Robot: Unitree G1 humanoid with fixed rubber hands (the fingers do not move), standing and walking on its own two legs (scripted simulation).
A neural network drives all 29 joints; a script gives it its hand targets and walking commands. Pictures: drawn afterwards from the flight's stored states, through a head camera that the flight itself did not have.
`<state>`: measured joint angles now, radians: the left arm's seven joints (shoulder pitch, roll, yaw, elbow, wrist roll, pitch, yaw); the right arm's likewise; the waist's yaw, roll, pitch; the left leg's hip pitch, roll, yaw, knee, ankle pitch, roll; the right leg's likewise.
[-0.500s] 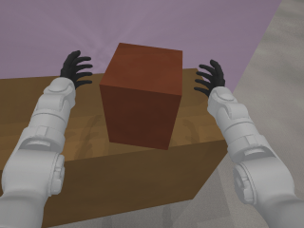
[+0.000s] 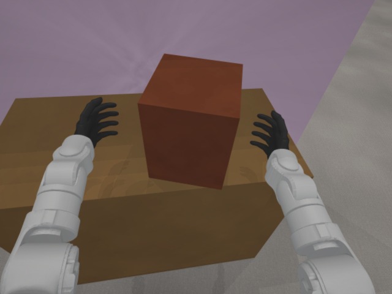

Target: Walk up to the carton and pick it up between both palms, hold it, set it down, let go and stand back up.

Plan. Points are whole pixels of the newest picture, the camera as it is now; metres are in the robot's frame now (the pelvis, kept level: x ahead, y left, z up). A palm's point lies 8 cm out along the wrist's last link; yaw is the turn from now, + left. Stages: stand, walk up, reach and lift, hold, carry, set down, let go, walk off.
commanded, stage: set down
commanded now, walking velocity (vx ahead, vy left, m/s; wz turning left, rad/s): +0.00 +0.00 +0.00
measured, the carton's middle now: (193, 123) +0.51 +0.00 +0.06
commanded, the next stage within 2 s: none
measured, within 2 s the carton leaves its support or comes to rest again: neither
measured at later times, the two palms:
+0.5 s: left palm (78, 168) +0.34 +0.24 +0.09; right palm (277, 175) +0.32 -0.15 +0.10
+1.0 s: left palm (69, 219) +0.26 +0.25 +0.03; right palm (282, 218) +0.25 -0.16 +0.04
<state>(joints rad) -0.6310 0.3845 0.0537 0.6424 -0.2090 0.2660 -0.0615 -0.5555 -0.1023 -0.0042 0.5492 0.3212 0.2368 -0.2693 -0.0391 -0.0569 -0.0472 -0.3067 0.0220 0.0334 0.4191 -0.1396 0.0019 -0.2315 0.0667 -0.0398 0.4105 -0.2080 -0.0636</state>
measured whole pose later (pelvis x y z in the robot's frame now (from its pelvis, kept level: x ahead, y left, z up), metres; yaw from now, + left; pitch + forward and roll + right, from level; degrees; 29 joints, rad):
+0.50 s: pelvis +0.01 +0.02 +0.00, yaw -1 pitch -3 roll +0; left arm -0.30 0.31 0.06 0.33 -0.19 0.32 -0.06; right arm -0.22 -0.09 -0.01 0.24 0.24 0.26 -0.22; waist 0.00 -0.05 -0.02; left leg -0.19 0.00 0.06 0.38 -0.15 0.02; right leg -0.12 0.05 -0.01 0.37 -0.21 -0.04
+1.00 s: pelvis +0.02 +0.03 +0.00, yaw -2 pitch -5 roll +0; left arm 0.11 0.27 0.00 0.14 -0.18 0.13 -0.03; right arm 0.18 -0.09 -0.01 0.09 0.16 0.10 -0.12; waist 0.04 -0.04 0.03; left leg -0.11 -0.01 0.08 0.36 -0.17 0.03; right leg -0.04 0.03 0.01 0.34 -0.22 -0.03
